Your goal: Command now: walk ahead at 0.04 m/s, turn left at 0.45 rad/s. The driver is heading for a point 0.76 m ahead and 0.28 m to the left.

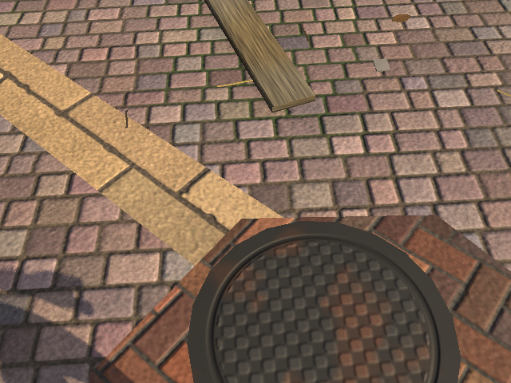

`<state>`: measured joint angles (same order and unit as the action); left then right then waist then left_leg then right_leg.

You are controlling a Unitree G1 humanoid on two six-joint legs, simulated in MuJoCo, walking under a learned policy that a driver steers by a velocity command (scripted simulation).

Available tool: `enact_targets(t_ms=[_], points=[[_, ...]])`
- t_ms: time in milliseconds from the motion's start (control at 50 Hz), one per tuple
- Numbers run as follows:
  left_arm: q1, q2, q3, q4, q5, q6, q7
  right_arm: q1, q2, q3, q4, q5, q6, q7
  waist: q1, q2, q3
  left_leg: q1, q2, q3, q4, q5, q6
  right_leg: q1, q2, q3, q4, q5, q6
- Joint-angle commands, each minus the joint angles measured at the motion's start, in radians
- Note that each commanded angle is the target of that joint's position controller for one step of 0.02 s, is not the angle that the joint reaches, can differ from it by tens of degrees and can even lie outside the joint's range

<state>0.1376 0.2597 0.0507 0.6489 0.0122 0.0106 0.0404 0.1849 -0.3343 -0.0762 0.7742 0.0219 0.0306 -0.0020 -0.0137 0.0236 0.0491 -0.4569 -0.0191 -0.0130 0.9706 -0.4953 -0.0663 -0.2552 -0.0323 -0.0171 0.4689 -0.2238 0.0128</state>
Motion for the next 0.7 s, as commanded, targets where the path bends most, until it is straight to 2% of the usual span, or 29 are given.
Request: enact_targets(t_ms=[20, 60, 100, 120, 140, 160, 180, 200, 220, 240, 260, 280, 320, 400, 500, 520, 580, 620, 640, 660, 680, 700], points=[[-0.044, 0.169, 0.055, -0.048, -0.004, -0.005, 0.003, -0.004, -0.031, -0.005, -0.082, 0.004, 0.007, 0.007, 0.015, -0.18, -0.104, -0.018, 0.044, 0.028, -0.066, 0.056, -0.023, 0.12, -0.228, 0.11, -0.101, 0.493, -0.212], [-0.028, 0.186, 0.064, -0.035, -0.008, 0.003, 0.003, -0.029, -0.044, -0.006, -0.111, 0.005, 0.009, 0.022, 0.034, -0.201, -0.13, 0.039, 0.043, 0.048, -0.175, 0.103, -0.01, 0.14, -0.246, 0.098, -0.086, 0.486, -0.214], [-0.027, 0.2, 0.069, -0.023, -0.023, 0.004, 0.001, -0.006, -0.063, -0.015, -0.12, 0.003, 0.013, 0.035, 0.019, -0.195, -0.14, 0.103, 0.031, 0.076, -0.298, 0.174, 0.019, 0.142, -0.261, 0.088, -0.047, 0.447, -0.198], [-0.039, 0.201, 0.07, -0.018, -0.034, 0.003, 0.001, 0.03, -0.065, -0.019, -0.111, 0.0, 0.014, 0.038, -0.005, -0.182, -0.141, 0.17, 0.013, 0.099, -0.397, 0.259, 0.042, 0.112, -0.253, 0.066, -0.008, 0.397, -0.172], [-0.012, 0.182, 0.066, 0.0, -0.039, -0.002, -0.001, 0.059, -0.08, -0.028, -0.103, -0.007, 0.015, 0.033, -0.015, -0.149, -0.139, 0.255, -0.007, 0.085, -0.483, 0.348, 0.073, 0.058, -0.223, 0.03, 0.058, 0.288, -0.122], [0.044, 0.144, 0.057, 0.019, -0.019, -0.007, -0.007, 0.076, -0.145, -0.048, -0.111, -0.011, 0.014, 0.019, -0.001, 0.018, -0.134, 0.377, 0.082, -0.073, -0.559, 0.603, 0.125, -0.08, -0.152, -0.063, 0.233, 0.069, -0.031], [-0.003, 0.088, 0.034, -0.044, 0.029, -0.008, -0.007, 0.071, -0.284, -0.075, -0.145, -0.027, 0.008, 0.006, 0.005, 0.319, -0.113, 0.453, 0.37, -0.487, -0.611, 0.894, 0.328, -0.375, 0.013, -0.097, 0.51, -0.431, 0.073], [-0.089, 0.134, 0.046, -0.053, 0.011, -0.011, 0.003, 0.115, -0.236, -0.06, -0.149, -0.061, -0.012, 0.015, -0.079, 0.192, -0.184, 0.428, 0.409, -0.544, -0.636, 0.837, 0.438, -0.394, 0.034, 0.072, 0.685, -0.494, 0.065], [-0.086, 0.159, 0.056, -0.046, -0.011, -0.007, 0.006, 0.076, -0.207, -0.048, -0.147, -0.058, -0.03, 0.016, -0.048, 0.128, -0.149, 0.401, 0.361, -0.45, -0.631, 0.776, 0.402, -0.408, 0.014, 0.098, 0.733, -0.42, 0.048], [-0.062, 0.163, 0.062, -0.025, -0.012, -0.004, 0.013, 0.024, -0.181, -0.045, -0.149, -0.035, -0.037, 0.009, -0.02, 0.083, -0.125, 0.387, 0.3, -0.384, -0.624, 0.69, 0.343, -0.413, -0.002, 0.105, 0.713, -0.332, 0.042], [-0.055, 0.169, 0.067, -0.012, -0.005, -0.001, 0.021, -0.016, -0.153, -0.035, -0.155, -0.015, -0.033, 0.001, -0.008, 0.073, -0.112, 0.381, 0.27, -0.356, -0.62, 0.654, 0.305, -0.42, -0.011, 0.112, 0.682, -0.269, 0.046], [-0.042, 0.168, 0.069, -0.006, -0.003, -0.001, 0.022, -0.033, -0.142, -0.028, -0.16, -0.009, -0.028, -0.008, 0.005, 0.084, -0.116, 0.347, 0.243, -0.329, -0.622, 0.672, 0.292, -0.377, -0.003, 0.11, 0.678, -0.221, 0.054], [-0.013, 0.145, 0.066, 0.003, -0.009, -0.006, 0.015, -0.028, -0.134, -0.025, -0.168, -0.015, -0.019, -0.018, 0.015, 0.091, -0.141, 0.342, 0.216, -0.31, -0.625, 0.68, 0.292, -0.338, 0.023, 0.101, 0.657, -0.16, 0.068], [-0.045, 0.12, 0.054, -0.001, -0.012, -0.012, 0.009, -0.009, -0.146, -0.032, -0.171, -0.011, -0.01, -0.032, -0.005, 0.095, -0.135, 0.368, 0.199, -0.348, -0.623, 0.568, 0.289, -0.322, 0.04, 0.114, 0.455, -0.115, 0.085], [-0.057, 0.129, 0.054, -0.003, -0.018, -0.026, -0.007, -0.025, -0.162, -0.041, -0.184, -0.013, 0.002, -0.027, -0.015, 0.126, -0.109, 0.289, 0.181, -0.437, -0.623, 0.443, 0.294, -0.211, 0.065, 0.126, 0.287, -0.13, 0.081], [-0.048, 0.134, 0.055, -0.001, -0.021, -0.031, -0.012, -0.022, -0.16, -0.041, -0.185, -0.011, 0.003, -0.025, -0.017, 0.123, -0.126, 0.284, 0.174, -0.459, -0.632, 0.352, 0.295, -0.184, 0.068, 0.124, 0.255, -0.129, 0.074], [-0.042, 0.137, 0.057, -0.006, -0.033, -0.051, -0.026, -0.029, -0.151, -0.037, -0.188, -0.002, 0.005, -0.019, -0.01, 0.145, -0.1, 0.22, 0.142, -0.53, -0.663, 0.03, 0.287, -0.088, 0.08, 0.105, 0.122, -0.133, 0.039], [0.031, 0.13, 0.061, 0.019, -0.039, -0.069, -0.031, -0.052, -0.132, -0.028, -0.191, 0.004, 0.006, -0.022, 0.047, 0.125, -0.081, 0.126, 0.086, -0.522, -0.625, -0.073, 0.245, 0.085, 0.071, 0.084, -0.083, -0.026, 0.0], [0.09, 0.165, 0.072, 0.033, -0.032, -0.074, -0.027, -0.04, -0.095, -0.017, -0.194, 0.002, 0.0, -0.024, 0.066, 0.064, -0.105, 0.008, 0.04, -0.465, -0.517, -0.139, 0.194, 0.24, -0.028, 0.153, -0.124, -0.039, -0.041], [0.167, 0.224, 0.08, 0.043, -0.01, -0.075, -0.02, -0.013, -0.026, 0.002, -0.201, -0.001, -0.006, -0.022, 0.066, -0.123, -0.149, -0.149, -0.076, -0.27, -0.233, -0.165, 0.126, 0.37, -0.225, 0.394, -0.187, -0.253, -0.128], [0.178, 0.284, 0.096, 0.06, 0.022, -0.084, -0.035, -0.064, -0.075, -0.011, -0.251, 0.005, -0.023, -0.021, 0.063, -0.254, -0.045, -0.326, -0.084, -0.187, -0.071, -0.098, 0.11, 0.274, -0.362, 0.667, -0.286, -0.428, -0.238], [0.108, 0.227, 0.081, 0.037, 0.011, -0.093, -0.033, -0.066, -0.138, -0.028, -0.241, -0.003, -0.031, -0.019, 0.041, -0.202, 0.017, -0.362, -0.005, -0.181, 0.033, -0.01, 0.092, 0.233, -0.351, 0.617, -0.294, -0.468, -0.242]])
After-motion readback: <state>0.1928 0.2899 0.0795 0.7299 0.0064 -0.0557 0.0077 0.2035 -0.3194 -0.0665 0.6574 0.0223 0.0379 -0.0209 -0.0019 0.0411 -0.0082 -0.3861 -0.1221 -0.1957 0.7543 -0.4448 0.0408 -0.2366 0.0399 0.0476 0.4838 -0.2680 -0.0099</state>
